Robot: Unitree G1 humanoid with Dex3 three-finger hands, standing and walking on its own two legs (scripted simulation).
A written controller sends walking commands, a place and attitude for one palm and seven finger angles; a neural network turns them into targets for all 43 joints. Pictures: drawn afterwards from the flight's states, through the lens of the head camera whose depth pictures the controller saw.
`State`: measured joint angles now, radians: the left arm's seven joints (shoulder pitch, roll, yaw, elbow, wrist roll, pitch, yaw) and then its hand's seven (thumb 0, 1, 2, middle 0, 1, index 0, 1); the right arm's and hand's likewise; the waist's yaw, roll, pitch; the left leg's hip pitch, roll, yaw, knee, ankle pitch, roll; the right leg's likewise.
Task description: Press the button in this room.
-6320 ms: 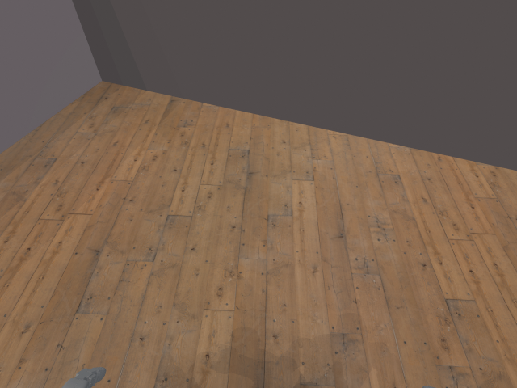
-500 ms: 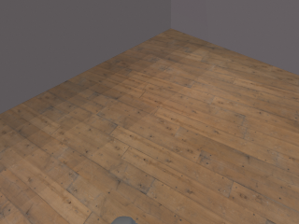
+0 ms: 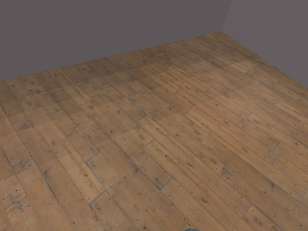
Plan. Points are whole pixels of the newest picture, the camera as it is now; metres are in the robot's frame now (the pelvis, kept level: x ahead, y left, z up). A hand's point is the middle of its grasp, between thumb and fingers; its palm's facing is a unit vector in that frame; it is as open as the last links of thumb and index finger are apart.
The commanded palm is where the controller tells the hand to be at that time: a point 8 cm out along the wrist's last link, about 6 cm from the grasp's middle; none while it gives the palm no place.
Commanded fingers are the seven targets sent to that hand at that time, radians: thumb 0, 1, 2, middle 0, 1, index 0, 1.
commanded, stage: turn or walk to find it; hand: left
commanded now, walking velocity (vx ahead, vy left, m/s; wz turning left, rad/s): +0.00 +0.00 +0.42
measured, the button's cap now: out of the picture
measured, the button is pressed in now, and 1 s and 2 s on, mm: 0 0 0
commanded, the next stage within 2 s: none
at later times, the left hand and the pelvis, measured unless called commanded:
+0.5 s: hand out of the picture +0.00 +0.13 -0.14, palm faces +0.26 -0.93 -0.27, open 7.4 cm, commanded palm none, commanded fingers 0.00 0.90 0.90 -0.20 -0.30 -0.20 -0.30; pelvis -0.03 -0.07 +0.00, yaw +14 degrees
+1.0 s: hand out of the picture -0.12 +0.19 -0.17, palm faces +0.49 -0.84 -0.23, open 7.4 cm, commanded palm none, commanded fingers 0.00 0.90 0.90 -0.20 -0.30 -0.20 -0.30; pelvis -0.07 -0.02 +0.00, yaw +26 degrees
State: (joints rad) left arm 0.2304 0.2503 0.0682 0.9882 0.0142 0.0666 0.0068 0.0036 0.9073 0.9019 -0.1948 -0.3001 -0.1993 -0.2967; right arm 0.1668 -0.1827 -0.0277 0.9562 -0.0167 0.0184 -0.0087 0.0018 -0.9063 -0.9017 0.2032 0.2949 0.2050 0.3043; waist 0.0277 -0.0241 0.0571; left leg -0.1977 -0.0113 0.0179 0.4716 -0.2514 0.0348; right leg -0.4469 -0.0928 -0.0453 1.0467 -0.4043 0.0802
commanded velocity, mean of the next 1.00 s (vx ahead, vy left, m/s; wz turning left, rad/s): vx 0.00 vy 0.00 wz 0.42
